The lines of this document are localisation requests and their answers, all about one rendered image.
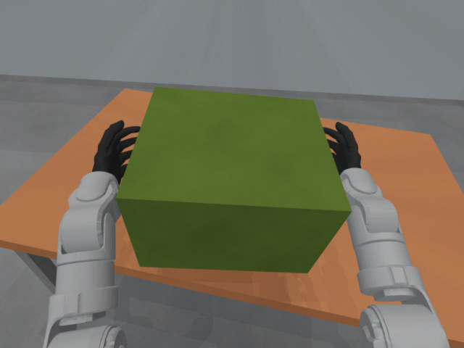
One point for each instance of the left robot hand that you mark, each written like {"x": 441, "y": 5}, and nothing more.
{"x": 109, "y": 157}

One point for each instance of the robot right upper arm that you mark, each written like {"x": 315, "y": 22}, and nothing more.
{"x": 400, "y": 326}

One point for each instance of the right robot forearm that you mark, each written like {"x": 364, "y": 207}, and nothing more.
{"x": 386, "y": 271}

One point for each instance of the right robot hand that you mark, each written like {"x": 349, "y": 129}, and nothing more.
{"x": 346, "y": 149}

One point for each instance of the carton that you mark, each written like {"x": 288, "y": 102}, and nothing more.
{"x": 222, "y": 181}

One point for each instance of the table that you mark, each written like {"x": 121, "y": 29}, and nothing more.
{"x": 407, "y": 166}

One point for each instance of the left robot forearm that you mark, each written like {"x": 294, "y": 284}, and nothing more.
{"x": 85, "y": 284}

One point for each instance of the robot left upper arm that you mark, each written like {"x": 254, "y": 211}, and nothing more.
{"x": 97, "y": 337}

